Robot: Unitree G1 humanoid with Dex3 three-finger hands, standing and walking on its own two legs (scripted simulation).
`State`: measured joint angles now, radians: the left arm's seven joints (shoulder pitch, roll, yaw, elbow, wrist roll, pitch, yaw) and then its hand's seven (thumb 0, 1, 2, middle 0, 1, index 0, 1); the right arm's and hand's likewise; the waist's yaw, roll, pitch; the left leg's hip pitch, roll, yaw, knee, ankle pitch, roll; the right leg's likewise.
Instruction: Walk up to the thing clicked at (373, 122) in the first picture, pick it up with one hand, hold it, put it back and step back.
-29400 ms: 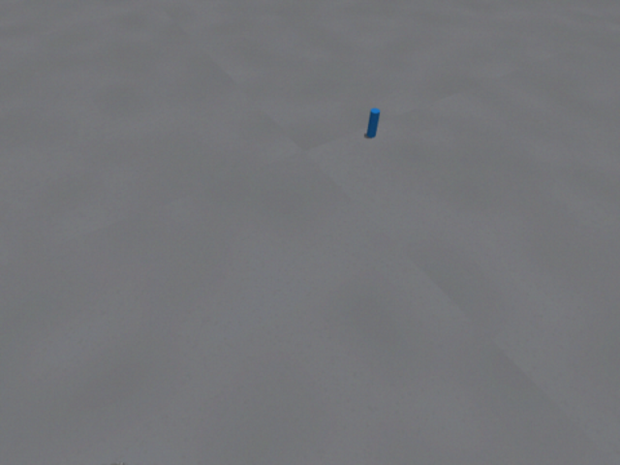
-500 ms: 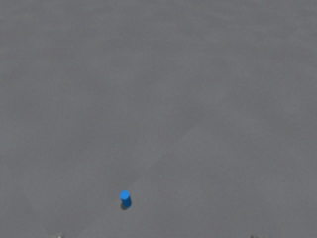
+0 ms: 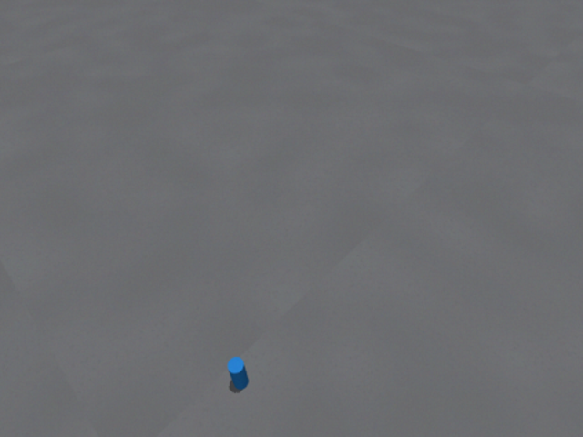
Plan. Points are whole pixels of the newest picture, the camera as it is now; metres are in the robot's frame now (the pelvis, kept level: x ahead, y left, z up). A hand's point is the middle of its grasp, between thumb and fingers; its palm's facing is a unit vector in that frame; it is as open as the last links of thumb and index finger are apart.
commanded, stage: stand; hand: left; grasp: from the side
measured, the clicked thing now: (238, 373) +0.42 +0.19 -0.70
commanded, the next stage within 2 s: step back in 1.32 s
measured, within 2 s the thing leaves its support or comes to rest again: neither
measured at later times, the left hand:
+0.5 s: hand out of the picture +0.08 +0.24 -0.15, palm faces -0.02 -0.94 -0.34, open 7.4 cm
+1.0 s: hand out of the picture +0.09 +0.24 -0.15, palm faces -0.02 -0.94 -0.34, open 7.4 cm
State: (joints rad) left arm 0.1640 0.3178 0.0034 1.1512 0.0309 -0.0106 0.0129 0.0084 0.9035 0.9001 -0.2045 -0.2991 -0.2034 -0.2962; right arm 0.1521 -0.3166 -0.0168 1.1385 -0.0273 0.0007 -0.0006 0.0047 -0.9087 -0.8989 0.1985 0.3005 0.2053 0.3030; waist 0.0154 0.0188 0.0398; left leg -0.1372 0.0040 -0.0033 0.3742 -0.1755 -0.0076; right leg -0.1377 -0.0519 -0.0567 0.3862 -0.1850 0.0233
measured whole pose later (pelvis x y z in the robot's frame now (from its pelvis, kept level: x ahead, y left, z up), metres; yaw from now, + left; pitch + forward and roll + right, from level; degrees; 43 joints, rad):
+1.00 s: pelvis +0.02 -0.01 +0.00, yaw -1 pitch -2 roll +0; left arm 0.11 0.33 0.01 1.16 0.02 -0.02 0.00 0.01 0.90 0.90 -0.20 -0.30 -0.20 -0.30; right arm 0.11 -0.34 0.00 1.16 -0.02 -0.01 0.00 0.00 -0.91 -0.90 0.20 0.30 0.20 0.30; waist 0.01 0.01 0.04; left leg -0.10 0.02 0.00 0.30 -0.17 -0.02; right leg -0.11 -0.03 -0.05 0.32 -0.18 0.01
